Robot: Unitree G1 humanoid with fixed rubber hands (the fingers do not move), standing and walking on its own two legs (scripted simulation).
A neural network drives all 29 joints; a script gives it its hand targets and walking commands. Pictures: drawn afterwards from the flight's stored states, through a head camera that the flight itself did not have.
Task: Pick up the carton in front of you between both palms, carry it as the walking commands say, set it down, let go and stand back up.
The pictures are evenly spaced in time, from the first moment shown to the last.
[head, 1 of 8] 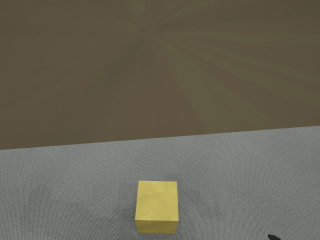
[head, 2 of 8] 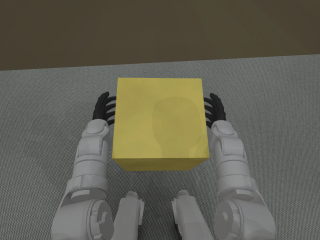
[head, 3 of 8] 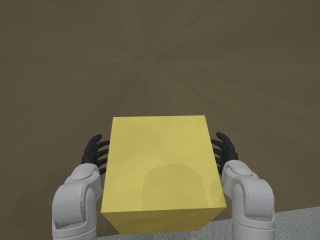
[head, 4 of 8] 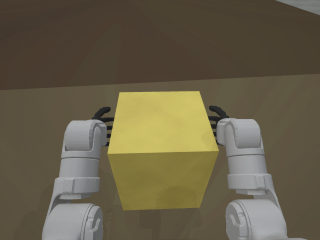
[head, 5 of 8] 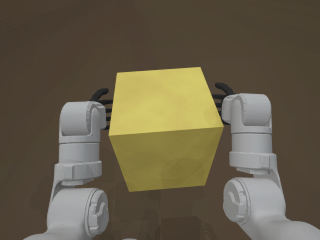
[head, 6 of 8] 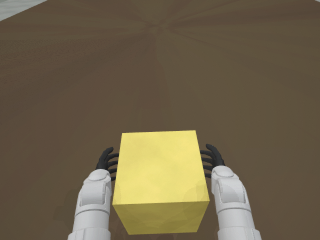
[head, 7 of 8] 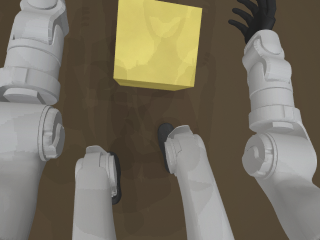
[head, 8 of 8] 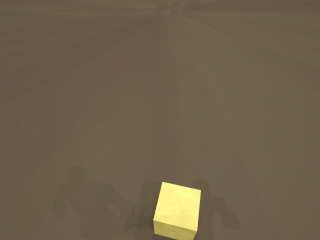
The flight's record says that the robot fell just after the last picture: no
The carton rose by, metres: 1.23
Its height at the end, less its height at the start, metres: +0.49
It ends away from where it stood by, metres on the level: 5.07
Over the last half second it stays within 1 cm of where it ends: yes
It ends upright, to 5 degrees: yes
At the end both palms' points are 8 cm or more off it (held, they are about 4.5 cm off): yes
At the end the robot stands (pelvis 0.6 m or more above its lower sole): yes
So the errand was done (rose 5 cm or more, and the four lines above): yes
